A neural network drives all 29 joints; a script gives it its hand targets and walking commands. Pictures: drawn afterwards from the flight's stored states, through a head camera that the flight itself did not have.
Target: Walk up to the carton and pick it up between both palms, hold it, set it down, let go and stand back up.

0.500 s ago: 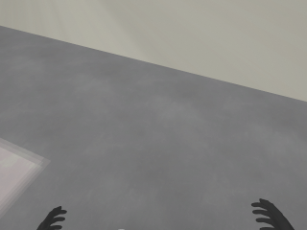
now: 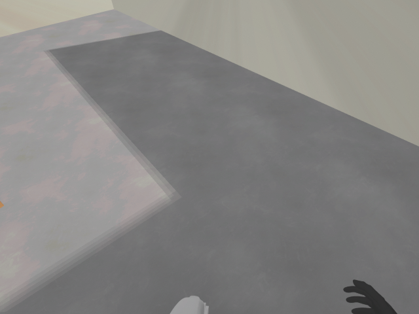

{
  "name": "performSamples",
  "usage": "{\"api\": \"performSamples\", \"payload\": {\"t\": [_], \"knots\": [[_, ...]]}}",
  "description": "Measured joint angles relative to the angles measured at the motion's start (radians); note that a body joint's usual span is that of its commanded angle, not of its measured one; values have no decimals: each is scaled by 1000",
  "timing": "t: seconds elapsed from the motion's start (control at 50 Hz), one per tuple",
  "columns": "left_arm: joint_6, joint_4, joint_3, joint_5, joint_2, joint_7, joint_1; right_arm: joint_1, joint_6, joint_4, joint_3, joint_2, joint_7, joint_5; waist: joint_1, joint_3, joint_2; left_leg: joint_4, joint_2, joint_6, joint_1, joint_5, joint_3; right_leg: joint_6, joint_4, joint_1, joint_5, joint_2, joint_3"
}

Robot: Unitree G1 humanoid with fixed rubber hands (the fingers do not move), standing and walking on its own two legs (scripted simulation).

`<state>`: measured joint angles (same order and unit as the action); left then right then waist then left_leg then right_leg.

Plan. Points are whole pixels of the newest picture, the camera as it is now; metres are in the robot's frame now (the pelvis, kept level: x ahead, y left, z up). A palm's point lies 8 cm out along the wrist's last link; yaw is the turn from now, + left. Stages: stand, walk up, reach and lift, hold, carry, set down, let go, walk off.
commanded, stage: walk up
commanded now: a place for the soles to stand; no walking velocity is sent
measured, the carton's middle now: out of the picture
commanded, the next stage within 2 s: none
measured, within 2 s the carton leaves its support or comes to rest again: neither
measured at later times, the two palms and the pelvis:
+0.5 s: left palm out of the picture +0.09 +0.47 -0.10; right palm (272, 278) +0.24 -0.08 -0.09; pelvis +0.08 +0.17 +0.00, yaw +24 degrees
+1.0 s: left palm out of the picture +0.04 +0.52 -0.07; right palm (159, 173) +0.54 +0.23 -0.10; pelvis +0.25 +0.31 +0.00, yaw +42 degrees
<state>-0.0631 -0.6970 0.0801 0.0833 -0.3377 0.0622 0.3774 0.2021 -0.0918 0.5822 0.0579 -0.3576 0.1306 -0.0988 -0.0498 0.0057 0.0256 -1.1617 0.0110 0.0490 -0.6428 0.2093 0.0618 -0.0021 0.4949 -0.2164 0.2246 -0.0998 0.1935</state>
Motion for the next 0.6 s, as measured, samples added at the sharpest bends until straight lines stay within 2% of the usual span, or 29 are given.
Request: {"api": "performSamples", "payload": {"t": [0.08,0.14,0.2,0.24,0.26,0.28,0.3,0.34,0.36,0.4,0.5,0.6], "knots": [[-1,-18,-15,6,23,-12,8,9,0,30,13,-1,15,22,13,7,13,9,-78,16,17,-28,25,12,-34,40,1,-57,62],[-8,-15,-17,13,32,-17,14,14,-4,48,14,20,19,38,22,14,20,141,-129,19,79,10,9,19,-32,68,17,-93,109],[-5,-5,-15,12,19,-14,20,7,5,54,6,42,28,52,22,22,15,316,-158,-10,165,118,-28,26,-9,102,47,-134,159],[5,0,-6,8,1,-10,24,-2,24,53,5,52,28,54,15,18,2,424,-156,-40,231,161,-60,19,29,111,80,-167,180],[11,2,-1,4,-9,-9,28,-5,39,51,6,54,24,54,13,15,-9,477,-142,-51,267,149,-72,2,70,104,107,-190,181],[20,1,6,0,-22,-10,28,-13,57,55,7,62,14,55,16,24,-37,485,-110,-45,278,84,-77,-26,140,87,137,-223,152],[31,2,14,-5,-29,-17,28,-16,74,57,4,68,0,55,20,36,-61,452,-83,-40,276,76,-81,-39,251,51,204,-232,91],[57,16,16,-29,-27,-36,24,-1,87,68,-7,68,-22,73,37,36,-71,415,-57,-47,279,120,-67,-40,473,-55,330,-151,-48],[63,28,13,-42,-24,-44,15,15,86,77,-11,66,-32,83,47,33,-76,432,-43,-55,294,128,-58,-39,552,-108,341,-110,-89],[56,54,4,-58,-13,-55,-12,54,78,89,-12,58,-51,82,70,36,-80,487,-16,-78,332,114,-43,-33,610,-198,298,-58,-116],[26,91,-21,-61,20,-62,-67,138,70,110,2,32,-64,56,132,34,-63,598,48,-109,410,91,2,-2,473,-335,183,-1,-119],[37,103,-23,-51,43,-57,-85,185,66,114,4,36,-59,57,155,7,-38,653,95,-121,479,119,39,9,306,-350,34,39,-124]]}}
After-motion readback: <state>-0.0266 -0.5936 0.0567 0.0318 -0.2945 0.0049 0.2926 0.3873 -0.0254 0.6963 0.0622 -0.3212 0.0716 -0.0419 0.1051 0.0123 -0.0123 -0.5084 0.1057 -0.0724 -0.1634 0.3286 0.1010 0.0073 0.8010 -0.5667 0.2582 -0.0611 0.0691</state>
